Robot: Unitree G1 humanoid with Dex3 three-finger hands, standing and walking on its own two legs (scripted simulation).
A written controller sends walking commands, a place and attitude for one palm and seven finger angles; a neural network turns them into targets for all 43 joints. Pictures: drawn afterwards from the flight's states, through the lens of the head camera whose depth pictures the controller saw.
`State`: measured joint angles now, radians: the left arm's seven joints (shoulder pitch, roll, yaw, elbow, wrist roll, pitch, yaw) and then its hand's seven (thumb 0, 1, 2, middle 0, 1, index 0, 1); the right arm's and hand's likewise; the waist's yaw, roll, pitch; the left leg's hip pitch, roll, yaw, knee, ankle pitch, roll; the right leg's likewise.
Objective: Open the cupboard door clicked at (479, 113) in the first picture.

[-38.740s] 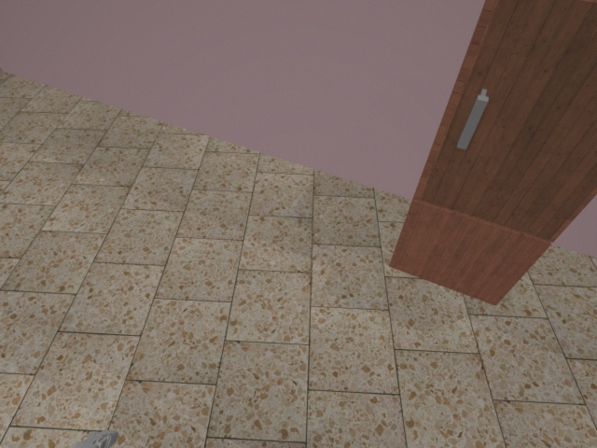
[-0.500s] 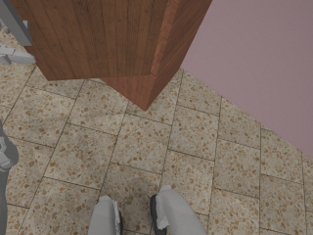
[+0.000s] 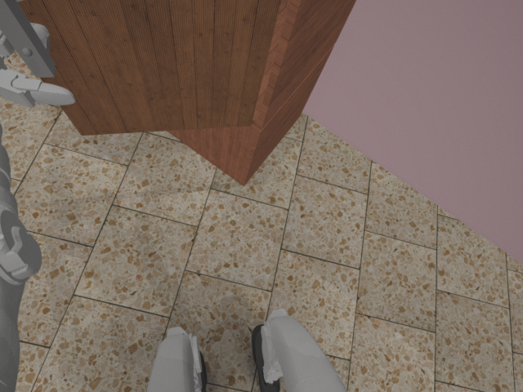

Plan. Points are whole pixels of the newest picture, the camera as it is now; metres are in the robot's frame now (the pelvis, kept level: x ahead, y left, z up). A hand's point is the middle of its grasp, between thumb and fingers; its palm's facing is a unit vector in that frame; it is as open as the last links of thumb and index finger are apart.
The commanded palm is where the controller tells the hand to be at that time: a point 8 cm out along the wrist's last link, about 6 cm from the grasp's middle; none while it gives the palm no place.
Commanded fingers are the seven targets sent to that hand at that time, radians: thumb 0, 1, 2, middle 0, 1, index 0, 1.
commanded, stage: slide the fingers in behind the handle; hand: left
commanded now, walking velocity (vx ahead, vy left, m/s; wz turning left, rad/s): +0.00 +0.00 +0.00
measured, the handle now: (20, 18) +0.61 +0.24 +0.08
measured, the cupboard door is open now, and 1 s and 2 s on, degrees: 44 44 86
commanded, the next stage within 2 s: close the thumb around the handle in 0.20 s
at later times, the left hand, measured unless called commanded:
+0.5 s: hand (18, 54) +0.56 +0.24 +0.07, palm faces +0.04 -1.00 +0.00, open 12.9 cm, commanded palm +0.54 +0.26 +0.07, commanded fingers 0.00 0.12 0.56 -0.34 -1.27 -0.34 -1.27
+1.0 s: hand (33, 54) +0.55 +0.22 +0.07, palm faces +0.03 -1.00 +0.01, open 6.2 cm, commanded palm +0.54 +0.26 +0.07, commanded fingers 0.00 0.90 0.90 -0.40 -1.35 -0.40 -1.35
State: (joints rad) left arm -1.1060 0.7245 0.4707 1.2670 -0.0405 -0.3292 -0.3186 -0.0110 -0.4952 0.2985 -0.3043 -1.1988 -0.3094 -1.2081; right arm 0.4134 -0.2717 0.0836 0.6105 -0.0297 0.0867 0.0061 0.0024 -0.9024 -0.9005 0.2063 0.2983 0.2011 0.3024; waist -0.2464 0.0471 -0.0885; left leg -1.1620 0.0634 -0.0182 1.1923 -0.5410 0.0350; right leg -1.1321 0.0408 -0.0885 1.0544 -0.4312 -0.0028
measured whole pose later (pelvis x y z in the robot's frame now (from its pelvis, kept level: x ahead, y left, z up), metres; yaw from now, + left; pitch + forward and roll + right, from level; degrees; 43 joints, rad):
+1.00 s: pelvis +0.00 +0.00 +0.00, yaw +0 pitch +28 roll -6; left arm -1.06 0.68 0.49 1.26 -0.04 -0.36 -0.31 0.00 0.63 0.80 -0.33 -1.32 -0.37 -1.33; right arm 0.41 -0.27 0.08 0.60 -0.03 0.09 0.01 0.00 -0.90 -0.90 0.21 0.30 0.20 0.30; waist -0.25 0.05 -0.10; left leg -1.13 0.06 -0.01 1.18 -0.54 0.04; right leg -1.11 0.04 -0.08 1.05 -0.43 0.00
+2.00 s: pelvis +0.03 -0.03 +0.04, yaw +3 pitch +16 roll +0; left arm -0.05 -0.07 -0.05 0.30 0.05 -0.35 0.45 0.01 0.61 0.67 -0.34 -1.29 -0.35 -1.30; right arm 0.17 -0.16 0.01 0.53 -0.06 0.07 0.04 0.01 -0.90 -0.90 0.20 0.30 0.20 0.30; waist -0.02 0.02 -0.16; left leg -0.75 0.03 0.03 0.99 -0.52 0.00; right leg -0.78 0.01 -0.04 0.98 -0.47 -0.03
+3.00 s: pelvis -0.01 -0.03 +0.03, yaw +4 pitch +16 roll +0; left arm -0.29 -0.07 -0.05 0.59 0.06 -0.46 0.56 -0.01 -0.49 0.30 -0.33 -0.69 -0.32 -0.67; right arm 0.20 -0.19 -0.01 0.64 -0.09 -0.01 0.02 0.01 -0.90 -0.90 0.20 0.30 0.20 0.30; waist -0.03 0.03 -0.15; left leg -0.84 0.01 0.01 1.05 -0.48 0.00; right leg -0.86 -0.01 -0.06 1.03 -0.44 -0.03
